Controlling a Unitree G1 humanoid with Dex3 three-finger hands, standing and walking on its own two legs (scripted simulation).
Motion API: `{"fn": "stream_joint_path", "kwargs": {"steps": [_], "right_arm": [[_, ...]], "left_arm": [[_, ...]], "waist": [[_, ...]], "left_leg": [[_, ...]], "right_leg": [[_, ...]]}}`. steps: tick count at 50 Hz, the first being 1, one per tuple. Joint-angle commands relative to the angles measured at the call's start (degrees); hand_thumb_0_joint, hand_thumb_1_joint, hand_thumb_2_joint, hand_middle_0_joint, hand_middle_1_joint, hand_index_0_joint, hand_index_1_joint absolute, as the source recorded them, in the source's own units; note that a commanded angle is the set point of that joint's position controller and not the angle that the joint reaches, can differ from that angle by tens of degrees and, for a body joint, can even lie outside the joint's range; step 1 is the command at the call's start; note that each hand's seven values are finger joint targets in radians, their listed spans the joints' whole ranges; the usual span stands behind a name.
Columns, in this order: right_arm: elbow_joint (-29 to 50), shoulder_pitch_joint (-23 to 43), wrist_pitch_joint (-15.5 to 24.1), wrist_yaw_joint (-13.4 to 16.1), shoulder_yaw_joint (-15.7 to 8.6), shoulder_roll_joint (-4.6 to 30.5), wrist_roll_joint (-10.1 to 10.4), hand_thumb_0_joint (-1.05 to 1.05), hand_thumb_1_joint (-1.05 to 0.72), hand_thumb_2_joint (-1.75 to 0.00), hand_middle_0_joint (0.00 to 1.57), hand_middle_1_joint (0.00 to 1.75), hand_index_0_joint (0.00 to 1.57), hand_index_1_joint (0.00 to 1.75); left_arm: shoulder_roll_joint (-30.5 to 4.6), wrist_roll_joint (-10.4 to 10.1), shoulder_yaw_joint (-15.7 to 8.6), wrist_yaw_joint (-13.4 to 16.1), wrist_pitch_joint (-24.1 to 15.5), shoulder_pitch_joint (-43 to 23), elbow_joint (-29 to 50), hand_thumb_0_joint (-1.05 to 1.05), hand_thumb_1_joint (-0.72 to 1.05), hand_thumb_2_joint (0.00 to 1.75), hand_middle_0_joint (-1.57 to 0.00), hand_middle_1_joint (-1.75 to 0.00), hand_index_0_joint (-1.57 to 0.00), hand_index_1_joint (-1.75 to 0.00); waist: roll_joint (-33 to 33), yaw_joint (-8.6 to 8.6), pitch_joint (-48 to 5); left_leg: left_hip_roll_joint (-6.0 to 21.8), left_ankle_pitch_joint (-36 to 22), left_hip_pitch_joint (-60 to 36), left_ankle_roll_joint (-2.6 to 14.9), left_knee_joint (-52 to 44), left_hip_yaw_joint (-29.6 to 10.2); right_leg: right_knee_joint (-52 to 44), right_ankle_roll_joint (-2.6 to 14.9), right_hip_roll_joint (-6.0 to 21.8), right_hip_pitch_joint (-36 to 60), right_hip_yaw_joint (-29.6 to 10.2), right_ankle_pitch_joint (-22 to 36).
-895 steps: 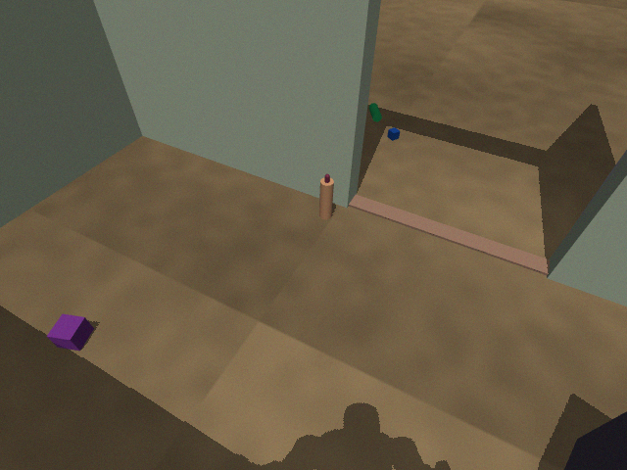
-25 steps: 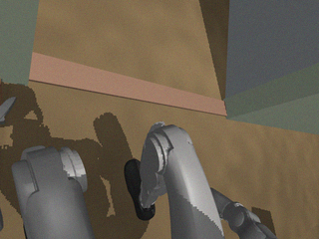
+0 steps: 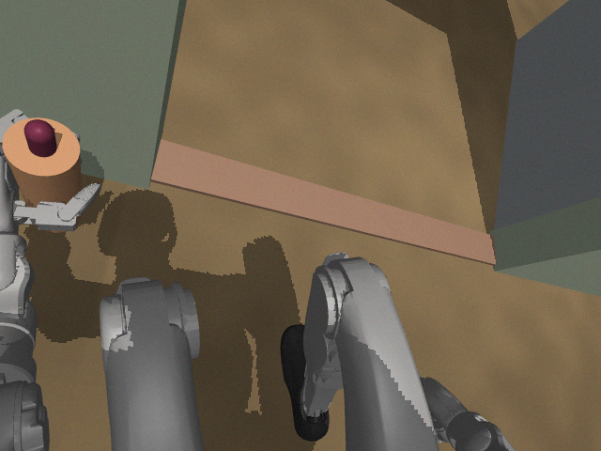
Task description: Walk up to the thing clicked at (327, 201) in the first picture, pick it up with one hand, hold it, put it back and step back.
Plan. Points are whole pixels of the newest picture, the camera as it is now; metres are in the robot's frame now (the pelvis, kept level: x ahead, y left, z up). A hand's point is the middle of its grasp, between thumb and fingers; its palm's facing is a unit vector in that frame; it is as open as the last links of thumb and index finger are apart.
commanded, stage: settle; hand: left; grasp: from the side
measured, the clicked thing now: (50, 180) +0.44 +0.26 -0.10
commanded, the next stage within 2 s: lift in 1.14 s
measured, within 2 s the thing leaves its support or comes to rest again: neither
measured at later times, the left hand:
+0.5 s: hand (55, 147) +0.44 +0.24 -0.01, palm faces +0.16 -0.98 -0.07, open 8.4 cm
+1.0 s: hand (57, 125) +0.44 +0.23 +0.03, palm faces +0.19 -0.98 -0.05, open 8.4 cm
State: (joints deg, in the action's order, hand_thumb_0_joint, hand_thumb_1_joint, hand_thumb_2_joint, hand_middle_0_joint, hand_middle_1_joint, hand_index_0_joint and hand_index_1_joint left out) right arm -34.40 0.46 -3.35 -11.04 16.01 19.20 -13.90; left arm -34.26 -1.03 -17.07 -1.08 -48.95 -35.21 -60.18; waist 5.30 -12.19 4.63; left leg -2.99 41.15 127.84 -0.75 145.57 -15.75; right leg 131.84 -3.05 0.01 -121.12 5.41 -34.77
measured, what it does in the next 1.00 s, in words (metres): rises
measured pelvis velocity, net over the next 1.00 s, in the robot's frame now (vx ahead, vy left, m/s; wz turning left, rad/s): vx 0.02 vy -0.03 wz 0.13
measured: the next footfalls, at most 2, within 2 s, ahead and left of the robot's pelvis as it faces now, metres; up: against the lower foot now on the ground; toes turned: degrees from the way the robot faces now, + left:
none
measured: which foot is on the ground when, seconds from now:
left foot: down 0.00-1.00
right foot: down 0.00-1.00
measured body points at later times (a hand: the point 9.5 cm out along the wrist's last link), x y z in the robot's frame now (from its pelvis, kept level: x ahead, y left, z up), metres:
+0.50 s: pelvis +0.01 -0.02 +0.03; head +0.20 +0.08 +0.43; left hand +0.43 +0.29 -0.01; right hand +0.18 -0.26 -0.07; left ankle +0.08 +0.12 -0.28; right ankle +0.14 -0.16 -0.28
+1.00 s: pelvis +0.02 -0.03 +0.06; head +0.21 +0.05 +0.46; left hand +0.43 +0.29 +0.03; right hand +0.18 -0.28 -0.05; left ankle +0.08 +0.12 -0.28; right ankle +0.14 -0.16 -0.28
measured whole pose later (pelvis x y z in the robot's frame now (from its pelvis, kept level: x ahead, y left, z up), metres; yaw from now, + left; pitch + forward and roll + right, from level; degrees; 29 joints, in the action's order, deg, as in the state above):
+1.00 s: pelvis +0.02 -0.03 +0.06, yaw +8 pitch +32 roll -5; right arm -36.4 -5.6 -2.9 -4.1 3.7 16.9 -4.6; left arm -23.6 -5.0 -19.9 -10.0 -35.1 -37.3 -54.5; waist 0.1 -8.9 -7.3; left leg -1.7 41.2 122.0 -3.1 130.9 -8.2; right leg 125.7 -3.7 2.3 -121.3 -0.5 -36.6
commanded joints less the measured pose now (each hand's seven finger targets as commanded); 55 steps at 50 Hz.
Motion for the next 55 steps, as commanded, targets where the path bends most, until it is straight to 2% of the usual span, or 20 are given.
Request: {"fn": "stream_joint_path", "kwargs": {"steps": [1, 4, 12, 13, 14, 17, 19, 23, 27, 30, 34, 36, 41, 42, 45, 49, 50, 51, 54, 55], "right_arm": [[1.48, -6.09, -0.35, 1.71, -8.76, 17.23, 2.31, 0.00, -0.89, -0.90, 0.20, 0.30, 0.20, 0.30], [1.77, -6.75, -0.45, 2.37, -9.39, 15.40, 3.51, 0.00, -0.89, -0.90, 0.20, 0.30, 0.20, 0.30], [2.47, -8.58, -0.98, 4.27, -12.18, 13.45, 6.19, 0.00, -0.90, -0.90, 0.20, 0.30, 0.20, 0.30], [2.02, -9.53, -0.98, 4.49, -12.61, 13.32, 6.37, 0.00, -0.90, -0.90, 0.20, 0.30, 0.20, 0.30], [2.21, -9.22, -0.97, 4.69, -12.71, 12.94, 6.79, 0.00, -0.90, -0.90, 0.20, 0.30, 0.20, 0.30], [2.22, -9.66, -0.88, 5.24, -13.24, 12.34, 7.42, 0.00, -0.90, -0.90, 0.20, 0.30, 0.20, 0.30], [2.67, -9.86, -0.84, 5.65, -13.76, 11.99, 7.77, 0.00, -0.90, -0.90, 0.20, 0.30, 0.20, 0.30], [2.33, -10.62, -0.73, 6.16, -14.53, 11.31, 8.24, 0.00, -0.90, -0.90, 0.20, 0.30, 0.20, 0.30], [2.75, -11.18, -0.56, 6.54, -15.13, 11.08, 8.84, 0.00, -0.90, -0.90, 0.20, 0.30, 0.20, 0.30], [2.97, -11.00, -0.23, 6.83, -15.30, 10.58, 9.15, 0.00, -0.90, -0.90, 0.20, 0.30, 0.20, 0.30], [2.72, -10.99, 0.33, 7.10, -15.80, 10.11, 9.21, 0.00, -0.89, -0.90, 0.20, 0.30, 0.20, 0.30], [2.28, -11.06, 0.52, 7.31, -15.99, 10.18, 9.29, 0.00, -0.90, -0.90, 0.20, 0.30, 0.20, 0.30], [2.51, -11.80, 0.83, 7.58, -16.13, 10.13, 9.39, 0.00, -0.90, -0.90, 0.20, 0.30, 0.20, 0.30], [1.98, -12.22, 0.86, 7.64, -16.40, 10.28, 9.49, 0.00, -0.89, -0.90, 0.20, 0.30, 0.20, 0.30], [1.70, -12.36, 1.04, 7.70, -16.39, 9.51, 9.45, 0.00, -0.89, -0.90, 0.20, 0.30, 0.20, 0.30], [1.30, -12.69, 1.33, 7.67, -16.63, 9.48, 9.38, 0.00, -0.90, -0.90, 0.20, 0.30, 0.20, 0.30], [1.49, -12.21, 1.40, 7.76, -16.91, 9.52, 9.42, 0.00, -0.90, -0.90, 0.20, 0.30, 0.20, 0.30], [1.07, -12.79, 1.38, 7.77, -17.14, 9.63, 9.41, 0.00, -0.89, -0.90, 0.20, 0.30, 0.20, 0.30], [1.99, -12.45, 1.54, 7.67, -16.91, 9.65, 9.61, 0.00, -0.90, -0.90, 0.20, 0.30, 0.20, 0.30], [1.66, -12.76, 1.64, 7.79, -17.19, 10.00, 9.76, 0.00, -0.89, -0.90, 0.20, 0.30, 0.20, 0.30]], "left_arm": [[-5.03, -2.09, -0.24, -1.79, -1.66, -18.30, 16.32, 0.00, 0.37, 1.20, -1.30, -1.34, -1.28, -1.36], [-4.77, -2.87, -1.28, -2.49, 0.22, -17.67, 16.74, 0.00, 0.30, 1.20, -1.27, -1.33, -1.26, -1.36], [-2.40, -3.62, -0.70, -4.92, 3.70, -19.79, 21.17, 0.00, 0.25, 1.20, -1.28, -1.35, -1.27, -1.37], [-3.58, -3.78, -2.03, -4.80, 3.95, -20.31, 22.37, 0.00, 0.26, 1.21, -1.28, -1.35, -1.27, -1.37], [-1.99, -4.10, -1.19, -5.09, 4.68, -19.37, 19.99, 0.00, 0.26, 1.20, -1.27, -1.34, -1.25, -1.36], [-0.97, -5.05, -2.01, -5.71, 5.52, -19.43, 19.12, 0.00, 0.24, 1.22, -1.27, -1.35, -1.25, -1.38], [-2.06, -4.81, -2.82, -5.98, 6.00, -19.46, 19.61, 0.00, 0.25, 1.22, -1.28, -1.35, -1.26, -1.38], [-1.01, -3.97, -1.98, -6.70, 6.89, -19.36, 19.19, 0.00, 0.29, 1.23, -1.27, -1.36, -1.26, -1.38], [-1.00, -4.69, -3.33, -7.36, 8.00, -18.53, 19.30, 0.00, 0.25, 1.25, -1.29, -1.38, -1.27, -1.40], [-2.31, -4.96, -4.33, -7.40, 8.09, -21.11, 21.49, 0.00, 0.23, 1.27, -1.31, -1.40, -1.29, -1.42], [-0.25, -4.83, -3.31, -7.80, 8.31, -20.78, 19.32, 0.00, 0.26, 1.27, -1.30, -1.39, -1.28, -1.42], [-2.05, -4.85, -4.12, -8.15, 8.04, -21.40, 20.85, 0.00, 0.27, 1.28, -1.30, -1.39, -1.28, -1.42], [-0.65, -5.40, -3.78, -8.90, 8.61, -20.61, 20.72, 0.00, 0.24, 1.29, -1.31, -1.41, -1.29, -1.43], [-1.91, -5.33, -5.42, -8.69, 8.78, -20.62, 20.35, 0.00, 0.25, 1.29, -1.30, -1.40, -1.28, -1.43], [-1.01, -5.66, -5.11, -8.66, 8.55, -23.50, 21.47, 0.00, 0.25, 1.31, -1.32, -1.42, -1.30, -1.44], [-0.91, -5.20, -5.13, -9.03, 8.89, -22.33, 18.23, 0.00, 0.25, 1.33, -1.33, -1.43, -1.32, -1.46], [-1.49, -5.11, -5.66, -9.23, 8.91, -20.89, 18.17, 0.00, 0.27, 1.33, -1.32, -1.42, -1.31, -1.45], [-2.59, -4.83, -5.93, -9.37, 8.78, -23.36, 19.73, 0.00, 0.27, 1.33, -1.32, -1.43, -1.31, -1.45], [0.77, -5.16, -4.45, -10.08, 9.45, -20.59, 16.37, 0.00, 0.24, 1.31, -1.32, -1.42, -1.30, -1.44], [-2.31, -5.45, -6.45, -9.88, 9.07, -23.94, 20.29, 0.00, 0.26, 1.31, -1.31, -1.40, -1.29, -1.43]], "waist": [[-25.90, -2.18, -36.56], [-22.77, -1.22, -38.44], [-22.97, 0.21, -44.48], [-22.86, 0.77, -45.34], [-21.89, 0.59, -44.86], [-19.64, 0.84, -45.53], [-18.28, 1.62, -47.11], [-17.24, 1.71, -47.19], [-17.50, 2.65, -49.41], [-16.65, 2.81, -49.51], [-16.10, 2.16, -47.35], [-16.82, 2.80, -48.39], [-17.81, 2.88, -50.59], [-16.61, 3.44, -51.19], [-15.74, 2.65, -50.11], [-15.09, 2.78, -48.45], [-14.47, 3.61, -48.75], [-15.43, 3.42, -49.70], [-15.09, 2.92, -48.68], [-15.47, 3.83, -50.21]], "left_leg": [[2.39, -4.38, -26.24, -0.70, -24.30, 5.03], [1.96, -3.66, -23.27, 0.19, -24.12, 6.83], [1.65, -6.11, -26.99, 0.41, -26.92, 8.35], [1.60, -6.51, -27.31, 0.42, -27.05, 8.73], [1.61, -6.49, -26.80, 0.55, -26.99, 9.18], [1.47, -7.29, -26.05, 0.88, -26.94, 9.96], [1.35, -7.35, -25.89, 1.16, -27.19, 10.49], [1.39, -8.44, -26.62, 1.25, -28.09, 11.37], [1.28, -9.51, -27.88, 1.23, -29.13, 12.03], [1.23, -7.97, -27.01, 1.60, -29.77, 12.45], [1.30, -5.79, -26.67, 1.59, -30.77, 12.75], [1.33, -6.74, -27.74, 1.63, -30.91, 13.00], [1.38, -9.82, -30.00, 1.37, -31.43, 13.04], [1.43, -10.58, -30.58, 1.40, -31.43, 13.03], [1.22, -9.01, -28.51, 1.70, -31.50, 13.41], [1.21, -7.84, -27.39, 1.75, -31.81, 13.85], [1.29, -7.66, -27.92, 1.85, -31.77, 14.04], [1.23, -7.96, -28.63, 1.76, -31.81, 14.23], [1.21, -7.85, -28.87, 1.66, -33.01, 13.71], [1.20, -7.82, -29.76, 1.60, -33.19, 13.66]], "right_leg": [[-7.86, 4.51, -1.32, 12.58, 6.35, 6.80], [-9.43, 4.42, -1.32, 15.14, 5.14, 5.90], [-10.56, 4.93, -0.44, 14.63, 3.30, 6.90], [-10.84, 4.95, -0.49, 15.11, 3.04, 7.02], [-11.19, 4.95, -0.42, 15.15, 2.71, 6.87], [-12.10, 4.85, -0.21, 16.60, 2.22, 7.34], [-12.77, 4.85, -0.26, 17.29, 1.89, 7.11], [-13.87, 4.91, -0.10, 18.02, 1.52, 7.53], [-14.40, 5.01, 0.13, 19.53, 1.18, 8.08], [-15.71, 4.94, 0.17, 20.43, 0.78, 6.78], [-16.96, 4.93, 0.23, 19.70, 0.50, 4.89], [-17.01, 4.98, 0.35, 20.17, 0.23, 5.55], [-17.04, 5.01, 0.82, 21.79, -0.10, 8.16], [-16.98, 5.02, 0.77, 21.90, -0.14, 8.57], [-17.97, 4.79, 0.81, 22.60, -0.50, 7.66], [-18.52, 4.81, 0.72, 22.75, -0.69, 6.21], [-18.83, 4.82, 0.63, 22.60, -0.80, 5.84], [-18.88, 4.85, 0.71, 22.92, -0.94, 6.05], [-18.94, 4.93, 0.92, 22.28, -0.34, 5.93], [-18.69, 5.03, 0.85, 22.02, -0.35, 5.74]]}}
